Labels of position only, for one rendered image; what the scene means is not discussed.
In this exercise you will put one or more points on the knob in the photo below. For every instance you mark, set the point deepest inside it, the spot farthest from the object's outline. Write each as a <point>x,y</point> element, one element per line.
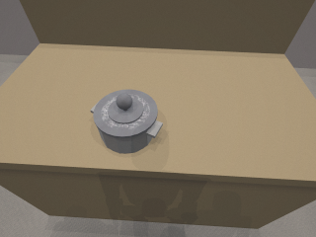
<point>124,101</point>

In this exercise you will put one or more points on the pot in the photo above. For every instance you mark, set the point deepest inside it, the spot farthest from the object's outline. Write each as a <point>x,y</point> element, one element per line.
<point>131,144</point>

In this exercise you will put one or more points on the lid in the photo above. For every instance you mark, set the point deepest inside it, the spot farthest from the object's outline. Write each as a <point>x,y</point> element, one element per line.
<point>119,123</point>

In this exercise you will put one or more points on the table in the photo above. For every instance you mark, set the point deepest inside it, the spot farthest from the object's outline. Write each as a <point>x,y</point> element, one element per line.
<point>237,147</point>

